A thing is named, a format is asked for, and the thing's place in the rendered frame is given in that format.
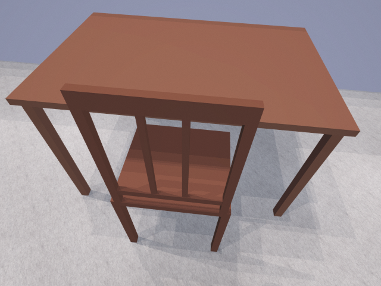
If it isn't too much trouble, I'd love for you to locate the chair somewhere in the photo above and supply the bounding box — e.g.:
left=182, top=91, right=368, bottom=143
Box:
left=60, top=83, right=264, bottom=252

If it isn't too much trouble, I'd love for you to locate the table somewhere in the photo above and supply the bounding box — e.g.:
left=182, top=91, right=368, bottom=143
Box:
left=6, top=13, right=360, bottom=217

